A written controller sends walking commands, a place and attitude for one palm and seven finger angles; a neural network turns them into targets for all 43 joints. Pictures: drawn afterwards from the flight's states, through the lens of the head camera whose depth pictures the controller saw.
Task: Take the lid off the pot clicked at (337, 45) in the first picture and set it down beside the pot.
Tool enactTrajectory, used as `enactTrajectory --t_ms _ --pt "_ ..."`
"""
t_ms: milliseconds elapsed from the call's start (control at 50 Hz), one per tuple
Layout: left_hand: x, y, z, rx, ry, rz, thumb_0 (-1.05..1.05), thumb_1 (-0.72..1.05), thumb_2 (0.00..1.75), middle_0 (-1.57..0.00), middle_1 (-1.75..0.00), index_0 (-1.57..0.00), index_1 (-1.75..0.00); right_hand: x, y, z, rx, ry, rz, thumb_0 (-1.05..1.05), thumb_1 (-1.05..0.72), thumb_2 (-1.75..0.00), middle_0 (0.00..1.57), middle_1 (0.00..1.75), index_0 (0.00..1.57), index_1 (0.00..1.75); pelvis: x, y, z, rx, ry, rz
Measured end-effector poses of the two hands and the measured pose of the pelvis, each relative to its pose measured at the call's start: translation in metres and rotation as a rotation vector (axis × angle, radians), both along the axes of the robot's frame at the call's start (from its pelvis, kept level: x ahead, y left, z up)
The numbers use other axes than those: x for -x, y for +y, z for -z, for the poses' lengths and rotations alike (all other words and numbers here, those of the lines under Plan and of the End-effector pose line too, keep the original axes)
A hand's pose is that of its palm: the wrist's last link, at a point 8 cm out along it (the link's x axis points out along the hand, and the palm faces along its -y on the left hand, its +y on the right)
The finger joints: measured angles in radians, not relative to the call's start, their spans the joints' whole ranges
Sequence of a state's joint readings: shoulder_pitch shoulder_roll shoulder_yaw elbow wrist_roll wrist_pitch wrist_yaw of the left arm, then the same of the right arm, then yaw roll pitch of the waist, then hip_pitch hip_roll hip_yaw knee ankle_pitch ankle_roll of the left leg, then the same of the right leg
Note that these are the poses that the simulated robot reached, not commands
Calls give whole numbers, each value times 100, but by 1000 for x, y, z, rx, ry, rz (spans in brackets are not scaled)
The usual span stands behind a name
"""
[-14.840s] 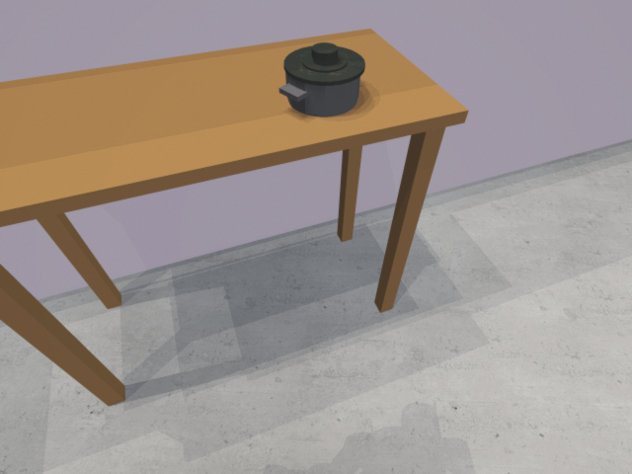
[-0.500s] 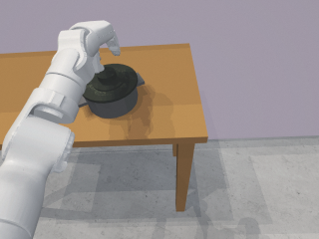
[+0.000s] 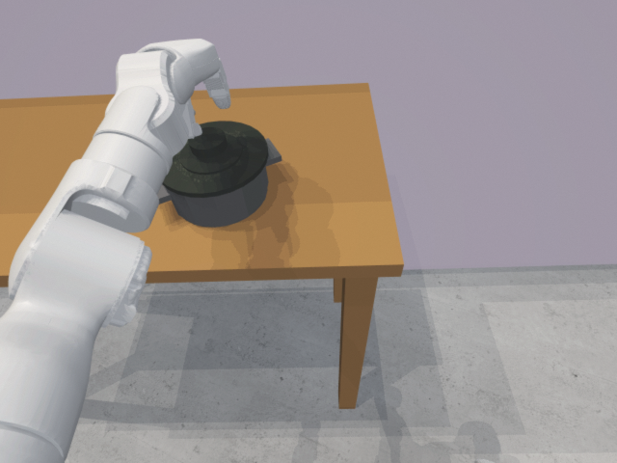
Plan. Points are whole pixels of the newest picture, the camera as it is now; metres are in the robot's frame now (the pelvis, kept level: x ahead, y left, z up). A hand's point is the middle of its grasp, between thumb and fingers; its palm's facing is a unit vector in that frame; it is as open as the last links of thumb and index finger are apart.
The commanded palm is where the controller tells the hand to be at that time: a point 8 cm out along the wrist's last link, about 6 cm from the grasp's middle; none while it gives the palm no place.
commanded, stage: lower the open fingers around the knob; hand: left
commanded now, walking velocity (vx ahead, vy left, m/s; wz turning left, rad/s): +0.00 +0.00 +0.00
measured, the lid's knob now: (208, 142) +0.52 +0.14 +0.15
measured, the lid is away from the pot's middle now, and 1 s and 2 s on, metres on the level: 0.00 0.00 0.00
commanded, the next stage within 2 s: none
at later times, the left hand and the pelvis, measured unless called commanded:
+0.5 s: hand (197, 137) +0.48 +0.13 +0.19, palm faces -0.37 -0.07 -0.93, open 9.8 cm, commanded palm +0.47 +0.15 +0.24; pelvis +0.00 +0.00 +0.00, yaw +0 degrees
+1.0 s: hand (197, 138) +0.49 +0.14 +0.18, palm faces -0.37 -0.07 -0.92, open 9.8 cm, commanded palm +0.48 +0.15 +0.23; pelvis +0.00 +0.00 +0.00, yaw +0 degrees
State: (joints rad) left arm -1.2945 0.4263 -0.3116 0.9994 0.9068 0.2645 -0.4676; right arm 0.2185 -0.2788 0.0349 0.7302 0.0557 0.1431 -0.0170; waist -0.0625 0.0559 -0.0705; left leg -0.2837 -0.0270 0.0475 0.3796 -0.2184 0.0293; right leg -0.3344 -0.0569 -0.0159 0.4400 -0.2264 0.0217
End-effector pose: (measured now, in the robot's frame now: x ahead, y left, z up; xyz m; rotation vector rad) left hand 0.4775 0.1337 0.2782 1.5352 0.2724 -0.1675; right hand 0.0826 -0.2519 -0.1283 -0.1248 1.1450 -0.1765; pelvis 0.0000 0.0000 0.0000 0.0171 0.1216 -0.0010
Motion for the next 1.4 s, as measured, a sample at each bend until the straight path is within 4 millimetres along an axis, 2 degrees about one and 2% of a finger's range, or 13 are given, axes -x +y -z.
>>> enactTrajectory --t_ms 280,600,1020,1400 --pt "-4 -6 18 35 72 -11 0 -34 163 -89 -9 -90 -8 8 -5 1 16 12 10 1 -90 -89 20 30 20 30 -2 -1 1 0 6 -1" --pt "-5 4 39 40 111 -22 0 -33 163 -89 -9 -88 -8 6 -4 -2 31 15 18 1 -90 -89 20 30 20 30 0 1 2 3 15 -2" --pt "-9 7 39 36 104 -21 0 -33 163 -93 -11 -89 -8 35 -4 1 37 72 65 1 -90 -89 20 30 20 30 2 4 4 5 26 9" --pt "-16 6 39 27 108 -38 0 -33 163 -98 -14 -90 -8 43 -10 1 55 94 83 1 -90 -89 20 30 20 30 3 4 5 6 43 11"
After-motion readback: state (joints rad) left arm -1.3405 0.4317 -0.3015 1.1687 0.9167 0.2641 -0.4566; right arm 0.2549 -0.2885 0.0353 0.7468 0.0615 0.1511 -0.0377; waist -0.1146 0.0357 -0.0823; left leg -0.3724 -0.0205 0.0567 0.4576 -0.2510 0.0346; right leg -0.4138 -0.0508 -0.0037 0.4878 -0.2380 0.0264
